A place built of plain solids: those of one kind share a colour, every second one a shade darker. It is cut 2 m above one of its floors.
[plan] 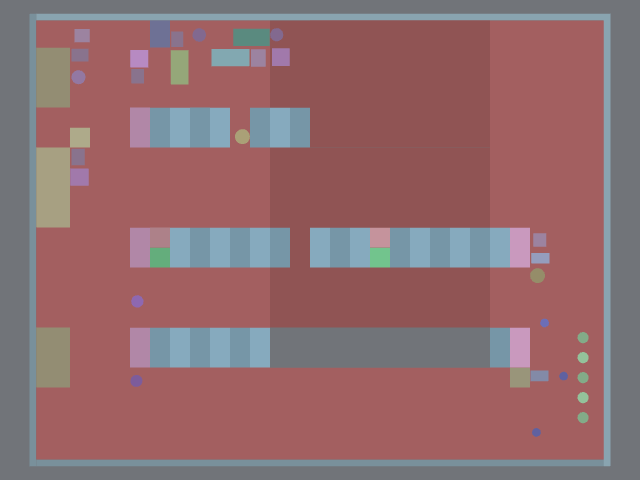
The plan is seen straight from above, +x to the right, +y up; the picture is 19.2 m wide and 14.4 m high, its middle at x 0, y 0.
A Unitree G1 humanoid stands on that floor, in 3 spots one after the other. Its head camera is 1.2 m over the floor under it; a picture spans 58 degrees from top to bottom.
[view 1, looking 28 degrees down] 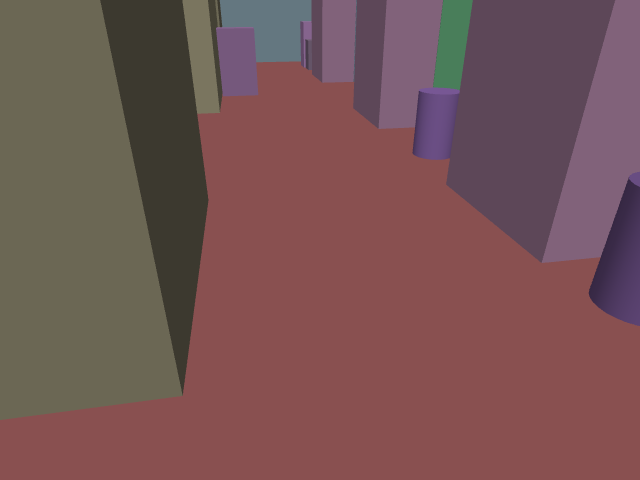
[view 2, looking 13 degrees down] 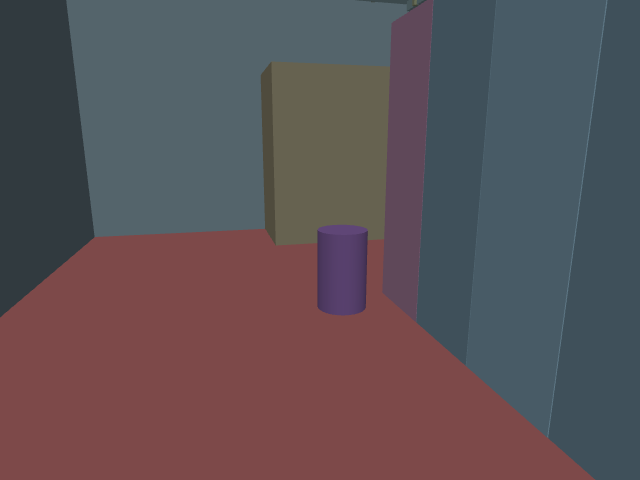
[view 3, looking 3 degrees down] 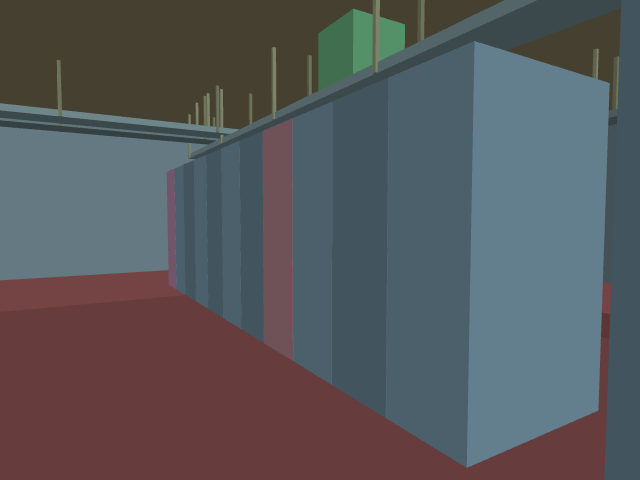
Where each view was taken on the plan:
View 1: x -7.21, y -5.58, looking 80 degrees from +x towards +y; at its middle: floor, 2.56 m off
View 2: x -2.62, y -5.11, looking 166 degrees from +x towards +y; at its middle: vacuum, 3.02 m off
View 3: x -1.66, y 2.01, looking -31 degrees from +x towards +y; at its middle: rack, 3.18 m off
